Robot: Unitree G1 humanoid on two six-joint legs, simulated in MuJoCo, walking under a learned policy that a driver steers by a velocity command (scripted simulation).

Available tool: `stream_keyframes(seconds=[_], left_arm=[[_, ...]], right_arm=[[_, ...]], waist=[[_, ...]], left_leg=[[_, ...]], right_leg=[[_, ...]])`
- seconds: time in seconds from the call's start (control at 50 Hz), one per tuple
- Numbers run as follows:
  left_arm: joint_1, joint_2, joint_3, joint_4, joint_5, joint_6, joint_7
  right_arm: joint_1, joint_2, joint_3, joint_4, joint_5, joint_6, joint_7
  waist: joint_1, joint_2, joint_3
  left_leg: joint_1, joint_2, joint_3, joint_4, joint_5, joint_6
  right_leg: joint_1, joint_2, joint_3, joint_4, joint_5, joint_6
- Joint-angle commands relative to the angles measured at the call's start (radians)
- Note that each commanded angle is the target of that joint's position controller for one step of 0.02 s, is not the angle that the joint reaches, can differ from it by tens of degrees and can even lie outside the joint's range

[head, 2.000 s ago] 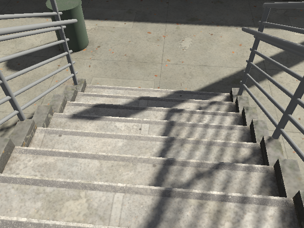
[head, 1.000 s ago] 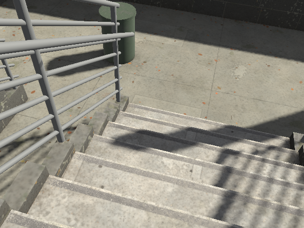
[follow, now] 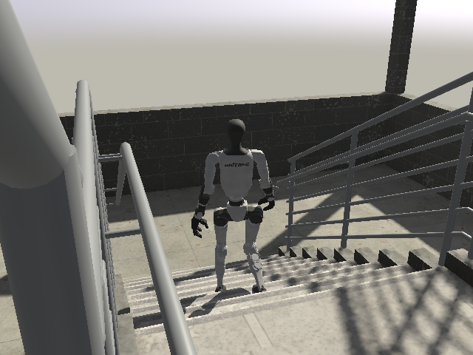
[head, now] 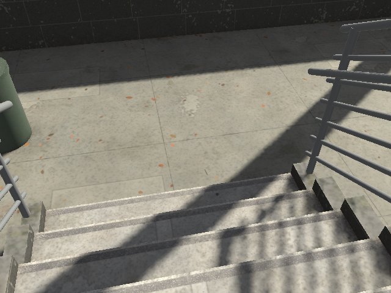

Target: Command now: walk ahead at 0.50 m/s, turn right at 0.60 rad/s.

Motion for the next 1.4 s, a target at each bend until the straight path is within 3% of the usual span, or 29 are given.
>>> stream_keyframes(seconds=[0.02, 0.04, 0.06, 0.08, 0.12, 0.14, 0.18, 0.26, 0.3, 0.42, 0.54, 0.58, 0.62, 0.68, 0.7, 0.72, 0.74, 0.76, 0.78, 0.84, 0.92, 1.02, 1.12, 1.22, 1.32, 1.34, 1.36, 1.38, 1.4], left_arm=[[0.218, 0.042, 0.030, 0.019, -0.052, -0.015, -0.032], [0.215, 0.051, 0.018, 0.000, -0.079, -0.021, -0.019], [0.069, 0.076, 0.017, -0.046, -0.057, -0.026, -0.009], [-0.146, 0.124, 0.034, -0.050, -0.007, -0.006, -0.011], [-0.217, 0.070, 0.026, -0.078, -0.012, 0.022, -0.031], [-0.215, 0.008, 0.014, -0.067, -0.002, 0.029, -0.039], [-0.214, 0.012, 0.014, -0.065, -0.015, 0.033, -0.059], [-0.207, 0.005, 0.029, -0.008, -0.007, 0.051, -0.081], [-0.282, 0.029, 0.040, -0.001, -0.009, 0.055, -0.078], [-0.532, 0.015, 0.043, -0.031, 0.019, 0.026, -0.082], [-0.769, -0.030, 0.012, -0.116, -0.006, -0.024, -0.095], [-0.666, -0.061, -0.012, -0.065, -0.039, -0.027, -0.129], [-0.561, -0.011, -0.008, -0.006, -0.051, -0.012, -0.124], [-0.279, 0.061, 0.016, 0.084, -0.013, -0.006, -0.079], [-0.131, 0.085, 0.034, 0.138, 0.000, -0.021, -0.064], [-0.052, 0.168, 0.058, 0.174, 0.007, -0.021, -0.053], [0.003, 0.211, 0.051, 0.181, -0.016, -0.039, -0.048], [0.000, 0.159, 0.037, 0.154, -0.052, -0.037, -0.056], [-0.064, 0.107, 0.025, 0.139, -0.054, -0.035, -0.063], [-0.312, 0.039, -0.006, 0.065, -0.075, -0.076, -0.033], [-0.256, 0.066, -0.019, 0.081, -0.063, -0.087, -0.036], [-0.150, 0.093, 0.014, 0.062, -0.065, -0.063, -0.027], [-0.090, 0.106, 0.026, 0.013, -0.038, -0.042, -0.009], [-0.172, 0.132, 0.025, -0.071, -0.022, -0.002, -0.007], [-0.230, 0.176, 0.038, -0.132, -0.041, 0.019, -0.017], [-0.265, 0.180, 0.042, -0.145, -0.048, 0.028, -0.019], [-0.237, 0.165, 0.046, -0.160, -0.042, 0.046, -0.013], [-0.285, 0.079, 0.019, -0.223, -0.019, 0.054, -0.022], [-0.406, 0.097, 0.004, -0.275, -0.017, 0.047, -0.021]], right_arm=[[0.449, -0.163, -0.037, 0.104, -0.021, 0.010, -0.008], [0.473, -0.180, -0.046, 0.108, 0.005, 0.010, 0.005], [0.465, -0.228, -0.069, 0.118, 0.026, 0.002, -0.007], [0.350, -0.094, -0.034, 0.080, 0.020, 0.000, -0.017], [0.312, -0.045, 0.000, 0.088, -0.033, -0.019, -0.018], [0.338, -0.018, 0.010, 0.122, -0.025, -0.033, -0.023], [0.262, -0.019, 0.024, 0.097, -0.024, -0.056, -0.020], [0.353, -0.102, 0.008, 0.142, -0.012, -0.042, -0.034], [0.391, -0.081, 0.009, 0.128, -0.018, -0.034, -0.034], [0.662, -0.046, 0.004, 0.210, -0.061, -0.029, -0.059], [0.682, 0.034, 0.036, 0.256, -0.056, -0.056, -0.055], [0.517, 0.041, 0.045, 0.227, -0.036, -0.069, -0.042], [0.485, -0.019, 0.038, 0.234, -0.028, -0.061, -0.051], [0.597, -0.058, 0.023, 0.303, -0.048, -0.007, -0.065], [0.533, -0.070, 0.012, 0.296, -0.030, -0.006, -0.067], [0.486, -0.059, 0.000, 0.277, -0.022, 0.002, -0.071], [0.664, 0.046, 0.025, 0.239, 0.034, 0.005, -0.078], [0.637, -0.010, 0.023, 0.231, 0.035, -0.003, -0.080], [0.586, -0.032, 0.014, 0.242, 0.007, 0.014, -0.072], [0.510, 0.064, 0.030, 0.251, -0.079, 0.083, -0.047], [0.423, 0.027, 0.021, 0.226, -0.023, 0.113, -0.023], [0.196, -0.048, -0.007, 0.139, -0.062, 0.113, -0.022], [0.079, -0.066, -0.026, 0.075, -0.063, 0.141, -0.030], [0.037, -0.043, -0.006, -0.008, -0.030, 0.150, -0.023], [0.084, -0.046, 0.009, -0.078, -0.012, 0.147, -0.028], [0.150, -0.050, 0.006, -0.077, -0.010, 0.136, -0.028], [0.164, -0.147, -0.015, -0.100, -0.005, 0.114, -0.023], [0.214, -0.237, -0.026, -0.104, 0.015, 0.108, -0.016], [0.294, -0.295, -0.041, -0.116, 0.002, 0.101, -0.015]], waist=[[-0.087, 0.147, -0.126], [-0.117, 0.189, -0.187], [-0.158, 0.274, -0.154], [-0.186, 0.067, 0.045], [-0.126, 0.008, 0.178], [-0.093, -0.029, 0.191], [-0.021, 0.032, 0.175], [-0.036, 0.106, 0.103], [-0.066, 0.006, 0.123], [-0.210, -0.034, 0.230], [-0.225, -0.089, 0.326], [-0.178, -0.087, 0.280], [-0.159, -0.037, 0.252], [-0.064, 0.013, 0.139], [0.036, -0.110, 0.114], [0.060, -0.215, 0.106], [-0.065, -0.239, -0.126], [-0.025, -0.115, -0.201], [-0.046, -0.046, -0.133], [-0.191, 0.024, -0.017], [-0.214, -0.124, -0.031], [-0.153, -0.150, 0.035], [-0.112, -0.115, 0.063], [-0.105, -0.173, 0.061], [-0.103, -0.216, -0.022], [-0.153, -0.163, -0.045], [-0.150, 0.064, -0.021], [-0.119, 0.211, -0.026], [-0.225, 0.113, -0.092]], left_leg=[[0.736, 0.190, -0.051, 0.474, 0.408, 0.009], [0.750, 0.304, -0.195, 0.440, 0.234, 0.018], [0.627, 0.389, -0.410, 0.176, -0.363, 0.124], [0.404, 0.272, -0.301, 0.057, -0.605, 0.086], [0.079, 0.276, -0.263, 0.112, -0.311, 0.098], [0.002, 0.235, -0.180, 0.177, -0.182, 0.071], [-0.216, 0.133, 0.003, 0.123, -0.209, 0.025], [-0.033, 0.195, -0.036, 0.125, 0.011, 0.122], [0.073, 0.177, 0.001, 0.159, -0.055, 0.111], [0.515, 0.210, -0.029, 0.261, -0.089, 0.120], [0.312, 0.149, 0.139, 0.253, -0.129, 0.078], [-0.044, 0.096, 0.273, 0.260, -0.323, 0.050], [0.011, 0.099, 0.309, 0.373, -0.136, 0.036], [0.154, 0.114, 0.259, 0.868, 0.227, 0.064], [0.065, 0.044, 0.285, 1.150, -0.018, 0.048], [-0.183, -0.110, 0.331, 1.578, -0.947, 0.043], [-0.478, -0.086, 0.108, 1.608, -1.128, 0.050], [-0.525, -0.052, 0.006, 1.431, -0.995, 0.046], [-0.499, -0.022, 0.041, 1.384, -0.936, 0.044], [-0.153, 0.011, 0.023, 0.940, -0.545, -0.023], [0.015, -0.030, 0.091, 0.811, -0.344, -0.007], [-0.263, -0.042, 0.070, 0.899, -0.243, 0.063], [-0.403, -0.070, 0.051, 1.035, -0.356, 0.044], [-0.257, -0.072, 0.158, 0.843, -0.544, 0.008], [-0.030, -0.117, 0.251, 0.579, -0.663, 0.051], [0.078, -0.116, 0.221, 0.429, -0.585, 0.073], [0.205, -0.002, -0.096, 0.227, -0.173, 0.140], [0.356, 0.250, -0.434, 0.312, 0.731, 0.256], [0.327, 0.317, -0.502, 0.202, 0.709, 0.374]], right_leg=[[-0.636, -0.029, -0.009, 0.680, -0.102, -0.059], [-0.799, -0.098, -0.059, 0.858, 0.047, -0.058], [-0.921, -0.120, -0.163, 0.872, 0.223, -0.029], [-0.950, -0.155, -0.152, 0.823, 0.420, -0.036], [-0.845, -0.205, -0.069, 0.624, 0.540, -0.016], [-0.821, -0.200, -0.027, 0.556, 0.618, -0.018], [-0.627, -0.182, -0.084, 0.134, 0.853, 0.021], [-0.536, -0.208, -0.077, -0.046, 1.035, 0.004], [-0.616, -0.204, -0.110, -0.102, 1.075, -0.019], [-0.981, -0.230, -0.027, -0.192, 0.931, -0.034], [-0.788, -0.245, -0.216, -0.507, 1.164, -0.046], [-0.253, -0.227, -0.332, -0.714, 1.531, -0.046], [-0.129, -0.192, -0.367, -0.744, 1.491, -0.039], [0.117, -0.205, -0.301, -0.916, 1.324, -0.070], [0.296, -0.216, -0.288, -1.104, 1.485, -0.070], [0.508, -0.350, -0.170, -1.062, 1.766, -0.136], [0.904, -0.613, -0.009, -0.579, 2.396, -0.189], [0.865, -0.662, 0.096, -0.651, 2.198, -0.232], [0.689, -0.654, 0.111, -0.773, 1.888, -0.258], [0.062, -0.587, 0.000, -0.999, 1.437, -0.240], [-0.099, -0.470, -0.215, -0.919, 1.687, -0.090], [0.036, -0.492, -0.164, -0.890, 1.427, -0.117], [0.109, -0.557, -0.130, -0.839, 1.344, -0.199], [0.038, -0.532, -0.265, -0.773, 1.420, -0.152], [-0.026, -0.538, -0.329, -0.623, 1.254, -0.095], [-0.086, -0.511, -0.369, -0.482, 1.187, -0.062], [-0.271, -0.438, -0.377, -0.214, 0.875, 0.003], [-0.622, -0.276, -0.328, -0.035, 0.208, 0.056], [-0.645, -0.245, -0.188, -0.002, 0.200, 0.091]])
